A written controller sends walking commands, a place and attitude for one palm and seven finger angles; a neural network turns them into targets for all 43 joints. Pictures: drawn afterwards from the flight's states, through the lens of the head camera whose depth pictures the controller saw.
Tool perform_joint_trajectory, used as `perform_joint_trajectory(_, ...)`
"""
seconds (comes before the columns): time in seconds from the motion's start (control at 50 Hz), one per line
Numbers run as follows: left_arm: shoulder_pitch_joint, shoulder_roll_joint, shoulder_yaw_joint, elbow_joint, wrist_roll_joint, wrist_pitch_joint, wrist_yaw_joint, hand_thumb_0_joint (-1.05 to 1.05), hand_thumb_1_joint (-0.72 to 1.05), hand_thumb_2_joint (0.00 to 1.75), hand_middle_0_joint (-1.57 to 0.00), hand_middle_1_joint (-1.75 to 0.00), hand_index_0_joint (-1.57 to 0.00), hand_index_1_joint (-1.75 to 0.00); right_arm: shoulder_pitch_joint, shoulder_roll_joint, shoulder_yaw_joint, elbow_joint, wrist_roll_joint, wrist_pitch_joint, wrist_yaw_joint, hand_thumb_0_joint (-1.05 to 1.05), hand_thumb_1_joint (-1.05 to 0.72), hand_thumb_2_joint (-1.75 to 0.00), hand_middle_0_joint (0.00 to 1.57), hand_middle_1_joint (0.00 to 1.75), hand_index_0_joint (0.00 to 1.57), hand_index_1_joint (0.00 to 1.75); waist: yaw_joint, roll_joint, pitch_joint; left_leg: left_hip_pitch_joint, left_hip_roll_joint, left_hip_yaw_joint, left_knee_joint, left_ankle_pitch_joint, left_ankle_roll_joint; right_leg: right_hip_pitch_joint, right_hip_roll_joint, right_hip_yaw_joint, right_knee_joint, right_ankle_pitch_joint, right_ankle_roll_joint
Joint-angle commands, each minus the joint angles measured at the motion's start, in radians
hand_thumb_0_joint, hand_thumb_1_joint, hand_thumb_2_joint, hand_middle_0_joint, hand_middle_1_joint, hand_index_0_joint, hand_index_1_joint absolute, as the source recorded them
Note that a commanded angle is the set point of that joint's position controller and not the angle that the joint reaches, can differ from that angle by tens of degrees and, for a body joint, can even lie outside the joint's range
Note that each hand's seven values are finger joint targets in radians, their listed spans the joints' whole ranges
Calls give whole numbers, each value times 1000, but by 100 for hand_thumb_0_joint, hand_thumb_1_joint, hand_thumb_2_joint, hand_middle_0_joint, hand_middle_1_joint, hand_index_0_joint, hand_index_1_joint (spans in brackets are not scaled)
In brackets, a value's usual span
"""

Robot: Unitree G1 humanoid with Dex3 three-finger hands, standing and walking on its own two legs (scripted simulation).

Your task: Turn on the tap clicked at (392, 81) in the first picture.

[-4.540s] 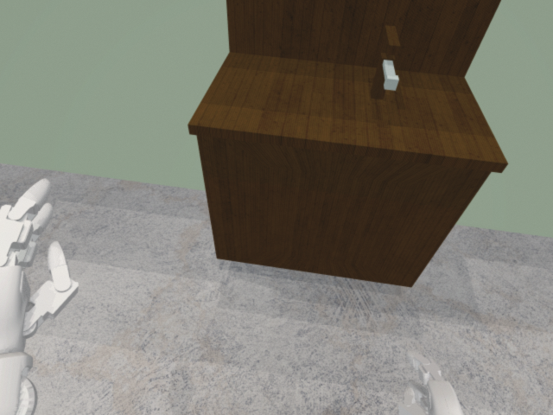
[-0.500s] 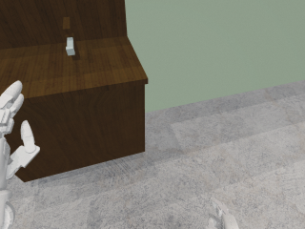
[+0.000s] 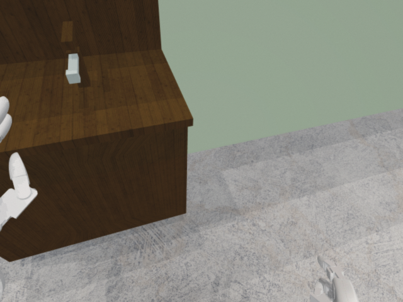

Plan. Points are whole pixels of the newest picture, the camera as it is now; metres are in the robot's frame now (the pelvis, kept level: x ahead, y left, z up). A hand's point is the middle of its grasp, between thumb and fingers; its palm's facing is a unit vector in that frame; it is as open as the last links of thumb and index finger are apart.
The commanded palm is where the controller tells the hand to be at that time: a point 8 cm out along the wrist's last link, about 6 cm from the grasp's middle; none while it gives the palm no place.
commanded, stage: take the last steps up to it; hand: left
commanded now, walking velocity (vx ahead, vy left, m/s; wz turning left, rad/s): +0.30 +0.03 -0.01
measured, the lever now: (73, 76) +0.62 +0.38 +0.10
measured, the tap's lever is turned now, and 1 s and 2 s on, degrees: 0 0 0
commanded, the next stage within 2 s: come to a stop and stand still in 0.72 s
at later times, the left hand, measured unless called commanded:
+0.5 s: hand (97, 138) +0.33 +0.20 +0.18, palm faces +0.40 -0.80 -0.45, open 7.4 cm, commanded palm +0.27 +0.24 +0.19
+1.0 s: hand (102, 105) +0.41 +0.22 +0.18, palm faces +0.40 -0.83 -0.40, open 7.4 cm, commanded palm +0.35 +0.26 +0.19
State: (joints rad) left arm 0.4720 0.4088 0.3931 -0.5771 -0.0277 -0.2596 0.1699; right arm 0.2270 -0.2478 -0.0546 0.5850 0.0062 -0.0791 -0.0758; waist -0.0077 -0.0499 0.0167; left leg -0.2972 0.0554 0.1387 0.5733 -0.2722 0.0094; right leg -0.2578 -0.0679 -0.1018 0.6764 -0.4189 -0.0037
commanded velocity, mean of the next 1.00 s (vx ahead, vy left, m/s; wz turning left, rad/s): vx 0.14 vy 0.02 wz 0.01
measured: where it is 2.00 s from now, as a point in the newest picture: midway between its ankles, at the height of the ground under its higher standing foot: outside the picture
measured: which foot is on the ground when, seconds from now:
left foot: down 0.00-0.32, up 0.34-0.74, down 0.76-1.00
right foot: up 0.00-0.30, down 0.32-0.78, up 0.80-1.00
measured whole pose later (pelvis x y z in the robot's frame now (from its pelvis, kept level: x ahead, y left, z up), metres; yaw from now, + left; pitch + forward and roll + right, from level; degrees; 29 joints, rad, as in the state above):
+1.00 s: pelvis +0.19 -0.02 +0.01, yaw +1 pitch -1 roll +1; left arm 0.45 0.37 0.34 -0.52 -0.03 -0.18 0.15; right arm 0.21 -0.11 0.06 0.58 -0.01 -0.09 -0.03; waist 0.00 -0.02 0.04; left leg -0.23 0.06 0.13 0.53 -0.27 -0.01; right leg -0.32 -0.03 -0.08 0.66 -0.35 0.01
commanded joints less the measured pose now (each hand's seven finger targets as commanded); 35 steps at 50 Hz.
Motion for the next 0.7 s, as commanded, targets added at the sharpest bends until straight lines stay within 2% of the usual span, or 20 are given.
perform_joint_trajectory(0.0,-110,144,84,-95,2,-49,4,0,90,90,-20,-30,-20,-30,-81,-68,6,-131,-11,-57,2,0,-90,-90,20,30,20,30,-15,313,-72,294,361,-537,-280,326,218,-423,6,67,465,-172,9)
perform_joint_trajectory(0.02,-118,137,76,-110,3,-46,-1,0,90,90,-20,-30,-20,-30,-64,-70,1,-118,-5,-62,6,0,-90,-90,20,30,20,30,-15,259,-77,311,337,-479,-252,368,218,-448,-8,79,468,-126,11)
perform_joint_trajectory(0.06,-126,109,41,-164,9,-43,-12,0,90,90,-20,-30,-20,-30,-67,-78,-5,-108,2,-72,16,0,-90,-90,20,30,20,30,-7,244,-80,309,276,-326,-227,409,188,-445,-16,58,410,-38,23)
perform_joint_trajectory(0.1,-61,85,23,-180,5,-26,-15,0,90,90,-20,-30,-20,-30,-60,-74,-1,-112,2,-77,22,0,-90,-90,20,30,20,30,-1,257,-87,243,227,-229,-236,402,164,-358,-4,22,314,32,24)
perform_joint_trajectory(0.14,-52,120,54,-199,6,-17,-14,0,90,90,-20,-30,-20,-30,-72,-71,10,-114,-5,-83,24,0,-90,-90,20,30,20,30,2,275,-90,181,215,-169,-250,393,143,-262,2,-15,204,96,27)
perform_joint_trajectory(0.2,-34,139,89,-160,-1,-10,-7,0,90,90,-20,-30,-20,-30,-77,-59,19,-112,-8,-81,15,0,-90,-90,20,30,20,30,0,261,-85,151,219,-134,-226,385,123,-147,34,-64,28,118,28)
perform_joint_trajectory(0.26,-69,147,113,-112,0,-4,-1,0,90,90,-20,-30,-20,-30,-97,-53,20,-107,-2,-67,9,0,-90,-90,20,30,20,30,14,200,-130,60,185,-76,-36,311,84,102,69,-98,-168,196,14)
perform_joint_trajectory(0.28,-73,156,118,-91,6,-3,0,0,90,90,-20,-30,-20,-30,-95,-43,19,-101,2,-60,10,0,-90,-90,20,30,20,30,21,101,-163,-20,148,-47,131,223,66,220,5,-1,-213,227,-19)
perform_joint_trajectory(0.3,-85,175,122,-70,12,1,2,0,90,90,-20,-30,-20,-30,-94,-22,20,-104,3,-51,11,0,-90,-90,20,30,20,30,15,-137,-186,-197,28,27,404,9,23,316,-194,335,-279,287,-108)
perform_joint_trajectory(0.32,-100,181,134,-74,1,4,1,0,90,90,-20,-30,-20,-30,-125,-26,21,-122,0,-57,14,0,-90,-90,20,30,20,30,28,-261,-163,-356,-45,-47,620,-286,-4,322,-359,620,-374,368,-204)
perform_joint_trajectory(0.34,-151,144,102,-76,-4,-2,-9,0,90,90,-20,-30,-20,-30,-113,-40,12,-103,0,-57,23,0,-90,-90,20,30,20,30,10,-193,-144,-343,-13,-157,713,-246,-10,246,-366,618,-412,236,-197)
perform_joint_trajectory(0.36,-132,161,112,-70,-9,-11,-14,0,90,90,-20,-30,-20,-30,-117,-46,6,-95,2,-59,29,0,-90,-90,20,30,20,30,13,-142,-102,-362,19,-176,733,-206,-19,199,-363,590,-418,182,-205)
perform_joint_trajectory(0.38,-76,162,128,-53,-4,-17,-15,0,90,90,-20,-30,-20,-30,-116,-40,18,-79,-3,-47,31,0,-90,-90,20,30,20,30,10,-53,-78,-361,40,-171,728,-148,-31,160,-332,480,-399,220,-198)
perform_joint_trajectory(0.4,-50,143,110,-60,3,-23,-18,0,90,90,-20,-30,-20,-30,-126,-35,25,-74,-3,-32,33,0,-90,-90,20,30,20,30,9,-20,-77,-341,48,-159,700,-104,-37,123,-295,359,-386,285,-176)
perform_joint_trajectory(0.42,-28,137,109,-52,7,-28,-17,0,90,90,-20,-30,-20,-30,-131,-31,33,-73,-5,-21,33,0,-90,-90,20,30,20,30,6,-12,-85,-321,45,-137,665,-65,-40,101,-261,260,-382,343,-154)
perform_joint_trajectory(0.46,-63,131,91,-97,5,-38,-17,0,90,90,-20,-30,-20,-30,-143,-40,27,-88,-3,-15,27,0,-90,-90,20,30,20,30,-3,-44,-101,-255,47,-106,534,-27,-40,63,-240,165,-391,379,-135)
perform_joint_trajectory(0.5,-36,143,107,-111,1,-40,-8,0,90,90,-20,-30,-20,-30,-125,-47,20,-97,-8,-19,24,0,-90,-90,20,30,20,30,4,-50,-119,-228,35,-64,397,7,-37,103,-224,135,-387,424,-134)
perform_joint_trajectory(0.6,-6,146,113,-190,-5,-30,17,0,90,90,-20,-30,-20,-30,-103,-44,7,-145,-10,-34,14,0,-90,-90,20,30,20,30,34,-40,-156,-145,3,-6,129,-19,-18,199,-239,162,-334,486,-155)
perform_joint_trajectory(0.64,-9,134,104,-180,-8,-21,22,0,90,90,-20,-30,-20,-30,-93,-48,5,-146,-9,-31,9,0,-90,-90,20,30,20,30,25,-34,-156,-78,-6,-6,40,11,-16,185,-229,160,-301,455,-140)
perform_joint_trajectory(0.68,-29,128,95,-147,-10,-13,25,0,90,90,-20,-30,-20,-30,-79,-50,3,-146,-8,-23,4,0,-90,-90,20,30,20,30,14,-40,-142,32,-22,14,-69,78,-14,134,-187,128,-254,360,-104)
